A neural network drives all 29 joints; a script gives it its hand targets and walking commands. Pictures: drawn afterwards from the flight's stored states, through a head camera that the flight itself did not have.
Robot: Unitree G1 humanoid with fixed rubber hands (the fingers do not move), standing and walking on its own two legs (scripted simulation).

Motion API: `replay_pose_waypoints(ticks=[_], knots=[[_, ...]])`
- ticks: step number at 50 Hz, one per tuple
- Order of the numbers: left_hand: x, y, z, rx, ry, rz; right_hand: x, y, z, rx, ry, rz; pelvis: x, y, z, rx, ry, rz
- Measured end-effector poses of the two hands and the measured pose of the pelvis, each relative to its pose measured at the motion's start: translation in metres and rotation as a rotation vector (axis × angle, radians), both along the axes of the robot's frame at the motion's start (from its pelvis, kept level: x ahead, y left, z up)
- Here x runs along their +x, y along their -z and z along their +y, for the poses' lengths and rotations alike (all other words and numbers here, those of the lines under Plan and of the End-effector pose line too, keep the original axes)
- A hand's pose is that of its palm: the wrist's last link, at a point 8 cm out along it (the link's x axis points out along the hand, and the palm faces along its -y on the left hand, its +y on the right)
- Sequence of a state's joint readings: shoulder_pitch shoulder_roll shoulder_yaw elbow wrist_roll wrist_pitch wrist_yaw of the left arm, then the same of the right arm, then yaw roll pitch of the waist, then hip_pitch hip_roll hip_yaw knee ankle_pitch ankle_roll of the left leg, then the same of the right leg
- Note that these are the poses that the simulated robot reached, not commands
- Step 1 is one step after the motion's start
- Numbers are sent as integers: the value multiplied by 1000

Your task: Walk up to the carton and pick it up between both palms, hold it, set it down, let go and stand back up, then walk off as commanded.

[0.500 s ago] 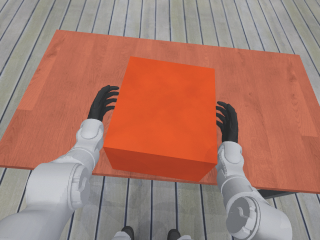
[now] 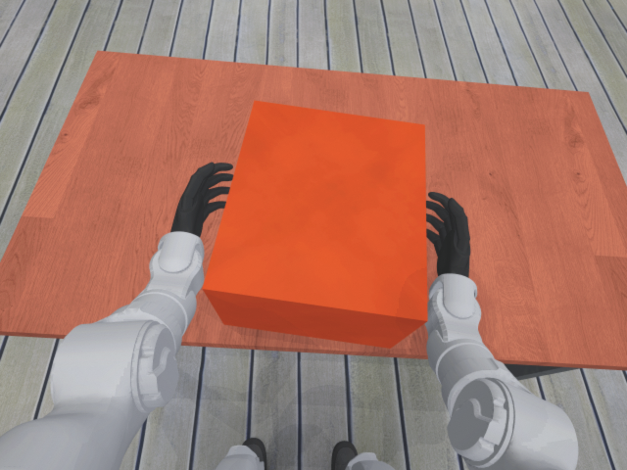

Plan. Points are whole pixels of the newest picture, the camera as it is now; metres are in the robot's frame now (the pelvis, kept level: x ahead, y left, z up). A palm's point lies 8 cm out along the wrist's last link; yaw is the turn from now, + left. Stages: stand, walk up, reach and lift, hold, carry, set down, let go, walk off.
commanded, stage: set down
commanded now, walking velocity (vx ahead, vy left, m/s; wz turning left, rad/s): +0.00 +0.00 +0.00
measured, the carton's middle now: (323, 225) +0.46 -0.02 -0.06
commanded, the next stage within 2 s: none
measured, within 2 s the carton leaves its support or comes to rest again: neither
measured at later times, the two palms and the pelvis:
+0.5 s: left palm (177, 213) +0.44 +0.17 +0.00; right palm (462, 254) +0.39 -0.21 -0.01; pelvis -0.01 +0.00 -0.02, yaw -1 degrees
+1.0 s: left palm (149, 261) +0.38 +0.21 -0.02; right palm (489, 300) +0.33 -0.24 -0.03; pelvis -0.04 -0.01 -0.03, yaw +1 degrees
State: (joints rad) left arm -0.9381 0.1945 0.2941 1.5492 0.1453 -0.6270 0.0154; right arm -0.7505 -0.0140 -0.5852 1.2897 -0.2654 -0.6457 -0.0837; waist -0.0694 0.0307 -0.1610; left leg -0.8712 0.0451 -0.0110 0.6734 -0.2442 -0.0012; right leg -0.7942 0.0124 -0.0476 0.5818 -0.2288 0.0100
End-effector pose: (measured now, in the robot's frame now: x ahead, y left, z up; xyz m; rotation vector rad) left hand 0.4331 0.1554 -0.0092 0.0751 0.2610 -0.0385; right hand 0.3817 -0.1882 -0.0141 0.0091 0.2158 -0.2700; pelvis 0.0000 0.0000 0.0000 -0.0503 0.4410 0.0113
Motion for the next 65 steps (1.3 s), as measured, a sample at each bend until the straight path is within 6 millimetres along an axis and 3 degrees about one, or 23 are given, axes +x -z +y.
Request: replay_pose_waypoints(ticks=[16, 26, 34, 40, 48, 56, 65], knots=[[2, 2, 5, 1, -67, 48, 8, 7, -7, -18, -37, 87, -4, 13, 4, -8, 18, 57], [7, -9, 17, 5, -71, 23, 8, -3, -18, -38, -7, 101, -14, 25, 3, -14, 2, 44], [-13, 13, 22, 14, -62, 50, -1, 3, -26, -47, -14, 98, -29, 32, 1, -13, -8, 51], [-33, 27, 32, 19, -73, 46, -19, 18, -35, -27, -1, 97, -34, 34, -2, -9, -9, 60], [-52, 20, 48, 17, -85, 39, -48, 21, -47, -6, 14, 86, -35, 33, -6, 7, -9, 24], [-45, 3, 46, 1, -77, 20, -49, 8, -49, -12, -2, 81, -34, 34, -10, 20, -10, -36], [-68, 18, 42, -11, -48, 68, -60, 24, -33, -1, -36, 97, -25, 25, -12, 9, -13, -85]])
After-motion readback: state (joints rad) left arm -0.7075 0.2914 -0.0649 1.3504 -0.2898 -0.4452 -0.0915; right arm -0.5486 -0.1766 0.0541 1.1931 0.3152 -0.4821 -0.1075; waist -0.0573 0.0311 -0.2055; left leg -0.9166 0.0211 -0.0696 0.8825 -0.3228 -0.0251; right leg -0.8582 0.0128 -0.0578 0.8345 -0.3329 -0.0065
